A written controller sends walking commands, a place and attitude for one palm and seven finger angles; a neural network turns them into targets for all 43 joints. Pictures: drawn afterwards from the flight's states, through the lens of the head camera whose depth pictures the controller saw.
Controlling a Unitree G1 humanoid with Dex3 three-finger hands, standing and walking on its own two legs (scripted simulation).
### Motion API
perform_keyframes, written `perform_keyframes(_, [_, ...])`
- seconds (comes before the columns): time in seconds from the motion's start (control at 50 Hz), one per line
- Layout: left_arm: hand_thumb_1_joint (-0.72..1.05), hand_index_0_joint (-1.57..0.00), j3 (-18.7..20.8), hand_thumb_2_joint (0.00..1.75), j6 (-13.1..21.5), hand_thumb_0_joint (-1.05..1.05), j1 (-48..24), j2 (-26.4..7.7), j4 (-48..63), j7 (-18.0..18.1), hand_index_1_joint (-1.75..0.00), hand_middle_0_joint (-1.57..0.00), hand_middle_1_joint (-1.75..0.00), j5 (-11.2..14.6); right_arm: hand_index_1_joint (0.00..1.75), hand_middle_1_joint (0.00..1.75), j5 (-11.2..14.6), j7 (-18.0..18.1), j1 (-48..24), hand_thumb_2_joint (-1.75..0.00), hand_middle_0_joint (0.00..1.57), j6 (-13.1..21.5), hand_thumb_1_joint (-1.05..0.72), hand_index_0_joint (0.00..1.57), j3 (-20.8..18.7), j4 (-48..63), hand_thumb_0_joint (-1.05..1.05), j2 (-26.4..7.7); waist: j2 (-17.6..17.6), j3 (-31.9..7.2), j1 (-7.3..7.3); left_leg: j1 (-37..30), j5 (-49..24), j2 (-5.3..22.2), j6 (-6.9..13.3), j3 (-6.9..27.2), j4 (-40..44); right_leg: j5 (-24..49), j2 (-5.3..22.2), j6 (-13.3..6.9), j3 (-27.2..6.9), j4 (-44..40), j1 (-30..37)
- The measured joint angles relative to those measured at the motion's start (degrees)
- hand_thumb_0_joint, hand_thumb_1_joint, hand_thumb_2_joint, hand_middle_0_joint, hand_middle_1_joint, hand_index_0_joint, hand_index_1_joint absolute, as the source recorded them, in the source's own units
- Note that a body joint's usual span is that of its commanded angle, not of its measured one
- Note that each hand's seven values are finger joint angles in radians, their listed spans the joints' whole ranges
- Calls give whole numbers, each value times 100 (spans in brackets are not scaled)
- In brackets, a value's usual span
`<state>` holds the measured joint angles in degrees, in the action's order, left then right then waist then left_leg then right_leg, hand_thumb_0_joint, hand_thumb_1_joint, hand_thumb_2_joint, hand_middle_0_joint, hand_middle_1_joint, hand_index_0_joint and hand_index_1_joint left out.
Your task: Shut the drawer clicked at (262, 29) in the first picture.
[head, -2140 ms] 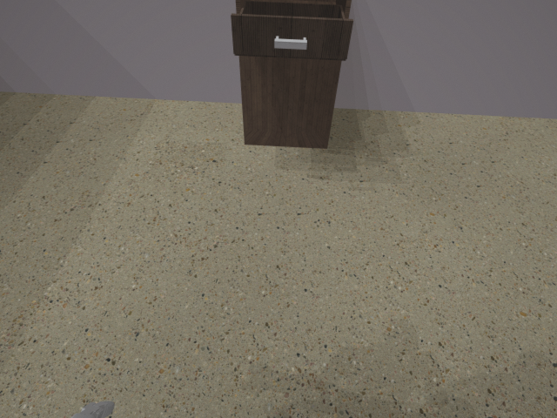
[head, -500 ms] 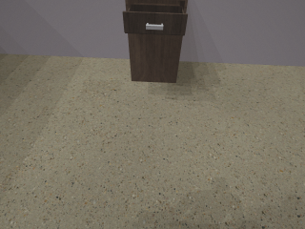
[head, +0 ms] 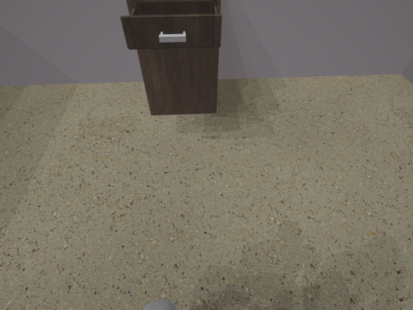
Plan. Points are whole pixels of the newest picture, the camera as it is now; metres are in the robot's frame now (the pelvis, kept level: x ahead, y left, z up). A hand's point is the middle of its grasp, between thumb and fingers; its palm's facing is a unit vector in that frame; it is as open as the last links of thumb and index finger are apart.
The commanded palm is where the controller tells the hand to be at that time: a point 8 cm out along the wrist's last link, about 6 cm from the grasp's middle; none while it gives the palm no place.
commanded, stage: walk to a spot facing it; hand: left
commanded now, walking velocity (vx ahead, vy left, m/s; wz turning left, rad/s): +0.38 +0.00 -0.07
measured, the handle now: (172, 35) +1.20 +0.26 -0.03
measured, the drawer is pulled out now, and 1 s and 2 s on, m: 0.30 0.30 0.30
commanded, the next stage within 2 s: turn to face it in 1.14 s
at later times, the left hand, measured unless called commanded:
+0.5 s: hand (129, 247) +0.28 +0.23 -0.17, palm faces +0.02 -0.99 -0.15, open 7.4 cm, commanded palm none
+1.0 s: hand (187, 157) +0.60 +0.12 -0.17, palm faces -0.14 -0.98 -0.13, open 7.3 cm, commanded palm none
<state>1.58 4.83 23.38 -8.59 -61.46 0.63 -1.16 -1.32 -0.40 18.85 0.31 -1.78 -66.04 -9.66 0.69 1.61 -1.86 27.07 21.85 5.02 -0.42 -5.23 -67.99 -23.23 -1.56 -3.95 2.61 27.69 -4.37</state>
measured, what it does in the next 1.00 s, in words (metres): walks ahead: left foot, then right foot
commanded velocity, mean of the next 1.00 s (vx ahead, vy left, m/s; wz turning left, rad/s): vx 0.37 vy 0.00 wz -0.11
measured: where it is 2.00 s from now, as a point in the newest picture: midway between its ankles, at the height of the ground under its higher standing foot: (219, 220)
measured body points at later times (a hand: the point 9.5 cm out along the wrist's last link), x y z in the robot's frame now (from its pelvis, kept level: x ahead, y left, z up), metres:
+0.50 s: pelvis +0.25 +0.06 +0.00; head +0.25 +0.08 +0.45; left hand +0.28 +0.28 -0.16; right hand +0.26 -0.18 -0.14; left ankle +0.28 +0.10 -0.73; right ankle +0.25 -0.10 -0.63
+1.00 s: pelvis +0.47 -0.02 -0.01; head +0.49 -0.02 +0.44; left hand +0.61 +0.18 -0.16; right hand +0.31 -0.18 -0.16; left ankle +0.35 +0.10 -0.64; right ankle +0.51 -0.11 -0.73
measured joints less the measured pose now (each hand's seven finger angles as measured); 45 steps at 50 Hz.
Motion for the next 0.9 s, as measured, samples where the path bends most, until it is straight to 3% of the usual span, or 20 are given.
perform_keyframes(0.12, [90, -20, -108, 90, -30, 0, 399, 260, -310, 39, -30, -20, -30, -23, 30, 30, 43, -95, -908, -90, 20, 73, -91, 20, -75, 592, 1, -63, -82, 91, 101, 1024, -1029, 120, -50, -110, 1054, 105, -49, 72, -208, -1011, 869])
perform_keyframes(0.22, [90, -21, -78, 90, -26, 0, 530, 249, -459, 77, -30, -20, -30, -8, 30, 30, 77, -123, -1442, -90, 20, 212, -91, 20, -11, 882, 1, 25, -24, 253, 2, 723, -1358, -161, 182, -355, 2624, -271, -20, 193, -259, -1153, 1474])
perform_keyframes(0.26, [90, -21, -44, 90, -45, 0, 626, 222, -528, 76, -30, -20, -30, 10, 30, 30, 37, -103, -1455, -90, 20, 336, -91, 20, 22, 956, 0, 45, -48, 228, 35, 176, -1469, -315, 391, -392, 3175, -611, -25, 223, -207, -190, 1326])
perform_keyframes(0.3, [90, -21, 12, 90, -133, 0, 517, 140, -550, 46, -30, -20, -30, 73, 30, 30, -12, -47, -1401, -90, 20, 424, -91, 20, 11, 982, 0, 106, 35, 215, 102, 111, -1038, -370, 657, -445, 2786, -582, 12, 174, -269, 2139, 438])
perform_keyframes(0.34, [90, -21, 62, 90, -204, 1, 255, 43, -459, 38, -30, -20, -30, 84, 30, 30, 23, -5, -1255, -90, 20, 412, -91, 20, 10, 922, 0, 136, 119, 235, 52, -185, -781, -423, 730, -551, 2764, -328, 67, 117, -364, 4039, -516])
perform_keyframes(0.4, [90, -20, 134, 90, -255, 1, -197, -56, -190, -22, -30, -20, -30, -1, 30, 30, 44, 98, -902, -90, 20, 403, -92, 20, -40, 727, 0, 163, 148, 179, 2, -753, -807, -529, 672, -620, 3287, 343, 342, 164, -270, 4887, -1703])
perform_keyframes(0.5, [91, -20, 199, 90, -346, 0, -724, -62, 261, -76, -29, -19, -30, -84, 30, 30, 54, 146, -301, -90, 20, 425, -95, 20, -108, 456, -1, 23, 166, -33, 7, -1475, -873, -718, 715, -676, 4158, 1136, 735, 364, -281, 4309, -2948])
perform_keyframes(0.6, [93, -20, 267, 90, -467, 1, -984, -154, 319, -121, -29, -19, -30, -80, 30, 30, 82, 149, 217, -90, 20, 462, -93, 20, -48, 282, 0, 120, 159, -110, 149, -2096, -828, -790, 645, -693, 4789, 1774, 874, 524, -283, 3612, -3365])
perform_keyframes(0.74, [92, -20, 213, 90, -561, 1, -1233, -142, 209, -189, -29, -19, -30, -53, 30, 30, 40, 164, 777, -90, 20, 487, -91, 20, 43, 78, 0, 351, 69, 14, 415, -2836, -484, -676, 458, -798, 5198, 1782, 818, 478, 92, 2091, -2998])
perform_keyframes(0.84, [91, -20, 126, 90, -511, 1, -1510, -27, 219, -204, -29, -19, -30, -43, 30, 30, -13, 162, 1095, -90, 20, 440, -91, 20, 68, -107, 0, 428, -31, 149, 614, -3205, 22, -501, 237, -931, 5072, 1274, 575, 234, 404, 1140, -2485])
perform_keyframes(0.9, [91, -20, 81, 90, -311, 1, -1625, 12, 320, -204, -30, -19, -30, -58, 30, 30, 12, 141, 1293, -90, 20, 374, -91, 20, 77, -261, 0, 480, -84, 189, 623, -3115, 565, -244, 79, -939, 4198, 1270, 328, -3, 593, 488, -1900])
